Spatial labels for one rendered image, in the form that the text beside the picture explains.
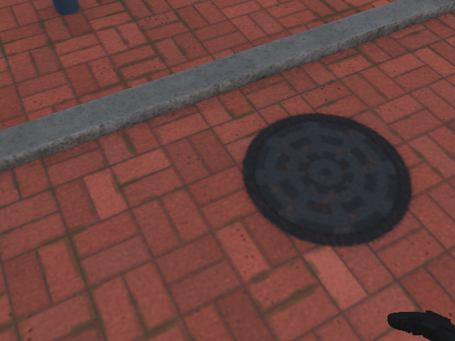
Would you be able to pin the right robot hand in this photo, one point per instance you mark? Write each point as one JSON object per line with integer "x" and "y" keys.
{"x": 431, "y": 325}

